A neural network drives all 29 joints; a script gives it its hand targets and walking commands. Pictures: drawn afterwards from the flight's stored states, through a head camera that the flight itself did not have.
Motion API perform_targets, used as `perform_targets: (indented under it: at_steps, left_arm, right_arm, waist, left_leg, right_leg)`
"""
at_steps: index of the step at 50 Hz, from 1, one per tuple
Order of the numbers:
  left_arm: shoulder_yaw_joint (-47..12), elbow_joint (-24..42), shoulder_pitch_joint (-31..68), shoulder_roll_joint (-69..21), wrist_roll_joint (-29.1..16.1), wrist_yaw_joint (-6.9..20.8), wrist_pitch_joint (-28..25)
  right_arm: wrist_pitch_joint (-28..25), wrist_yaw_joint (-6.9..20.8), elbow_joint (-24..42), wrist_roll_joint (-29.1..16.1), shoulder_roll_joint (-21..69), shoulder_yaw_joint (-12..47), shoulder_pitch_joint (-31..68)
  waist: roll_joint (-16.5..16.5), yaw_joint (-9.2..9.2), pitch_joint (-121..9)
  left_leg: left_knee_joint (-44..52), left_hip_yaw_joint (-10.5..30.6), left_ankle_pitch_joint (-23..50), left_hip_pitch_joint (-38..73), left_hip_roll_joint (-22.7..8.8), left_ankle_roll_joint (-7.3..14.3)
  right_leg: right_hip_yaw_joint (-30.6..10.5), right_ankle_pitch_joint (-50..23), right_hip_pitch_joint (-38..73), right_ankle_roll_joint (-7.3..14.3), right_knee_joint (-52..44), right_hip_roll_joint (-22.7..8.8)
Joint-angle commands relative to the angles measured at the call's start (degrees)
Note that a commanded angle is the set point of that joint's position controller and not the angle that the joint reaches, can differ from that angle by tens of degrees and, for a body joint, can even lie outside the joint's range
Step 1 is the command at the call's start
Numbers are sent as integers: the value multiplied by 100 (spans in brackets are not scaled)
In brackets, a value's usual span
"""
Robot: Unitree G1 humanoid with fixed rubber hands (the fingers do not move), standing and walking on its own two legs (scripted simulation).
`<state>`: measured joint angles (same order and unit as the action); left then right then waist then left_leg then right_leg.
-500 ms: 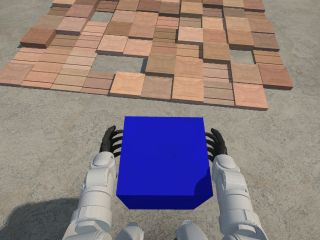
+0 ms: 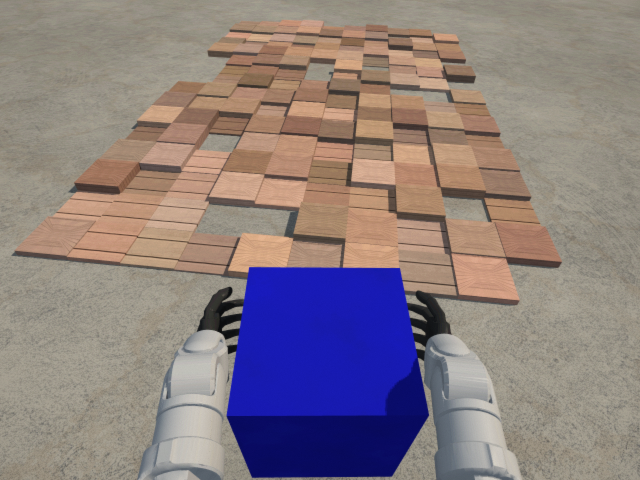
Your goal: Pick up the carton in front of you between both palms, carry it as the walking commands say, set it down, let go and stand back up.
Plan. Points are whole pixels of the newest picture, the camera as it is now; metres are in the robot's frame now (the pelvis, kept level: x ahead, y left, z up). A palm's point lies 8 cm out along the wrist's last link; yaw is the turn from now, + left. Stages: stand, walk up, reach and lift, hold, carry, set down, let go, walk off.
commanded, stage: reach and lift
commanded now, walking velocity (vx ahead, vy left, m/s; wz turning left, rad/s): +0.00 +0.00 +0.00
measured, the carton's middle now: (323, 376) +0.29 +0.00 -0.05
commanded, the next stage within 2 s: hold in 0.90 s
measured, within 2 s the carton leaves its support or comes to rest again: neither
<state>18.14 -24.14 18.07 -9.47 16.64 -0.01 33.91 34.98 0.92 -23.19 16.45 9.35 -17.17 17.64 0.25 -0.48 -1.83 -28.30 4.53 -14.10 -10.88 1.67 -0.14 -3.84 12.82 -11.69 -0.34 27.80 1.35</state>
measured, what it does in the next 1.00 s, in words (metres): stands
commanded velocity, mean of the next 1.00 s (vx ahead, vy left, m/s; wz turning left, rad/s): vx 0.00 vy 0.00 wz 0.00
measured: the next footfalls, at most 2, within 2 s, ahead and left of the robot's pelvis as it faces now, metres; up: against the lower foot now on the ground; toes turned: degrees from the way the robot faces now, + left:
right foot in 1.76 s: +0.17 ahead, -0.10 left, +0.00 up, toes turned -8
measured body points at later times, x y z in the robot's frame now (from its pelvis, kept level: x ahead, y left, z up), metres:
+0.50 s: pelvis +0.00 +0.00 +0.01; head -0.02 +0.00 +0.45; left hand +0.32 +0.15 +0.03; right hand +0.31 -0.15 +0.03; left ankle +0.02 +0.12 -0.74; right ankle +0.03 -0.12 -0.74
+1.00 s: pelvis +0.01 +0.00 +0.01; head -0.02 +0.00 +0.46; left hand +0.31 +0.15 +0.05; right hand +0.31 -0.15 +0.04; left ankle +0.02 +0.12 -0.74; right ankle +0.03 -0.12 -0.74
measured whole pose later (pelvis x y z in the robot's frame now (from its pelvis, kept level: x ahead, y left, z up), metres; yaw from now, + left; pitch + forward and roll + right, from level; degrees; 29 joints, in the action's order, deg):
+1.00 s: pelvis +0.01 +0.00 +0.01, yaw +0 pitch -6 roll +0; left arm 12.1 -12.8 13.9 -8.5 14.7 0.0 40.6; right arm 41.6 0.6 -11.7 14.7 8.3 -11.1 13.2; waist 0.3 -0.3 1.1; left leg -20.9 4.6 -11.7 -2.9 1.4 -0.1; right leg -4.1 10.6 -3.9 -0.3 20.7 1.1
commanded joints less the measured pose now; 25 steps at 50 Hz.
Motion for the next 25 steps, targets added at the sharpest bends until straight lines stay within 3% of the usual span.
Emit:
perform_targets:
  at_steps: [1, 10, 25]
  left_arm:
    - [-2905, -233, 2989, -5470, -1106, 1443, -31]
    - [-3038, -125, 3339, -5534, -1164, 1463, -70]
    - [-3230, 474, 2532, -5309, -1258, 1394, 120]
  right_arm:
    - [-102, 1349, -156, -1063, 5386, 2844, 3044]
    - [-138, 1371, 32, -1112, 5449, 3012, 3421]
    - [57, 1277, 576, -1245, 5315, 3206, 2566]
  waist:
    - [37, -14, -727]
    - [-6, -1, -1198]
    - [-26, 13, -1275]
  left_leg:
    - [637, -10, -24, -121, 279, 77]
    - [653, -36, 122, 95, 297, 66]
    - [841, -11, 1211, 598, 355, 9]
  right_leg:
    - [6, 0, 442, 102, -486, 314]
    - [42, -154, 717, 64, -479, 318]
    - [-21, -1266, 1143, -9, -701, 356]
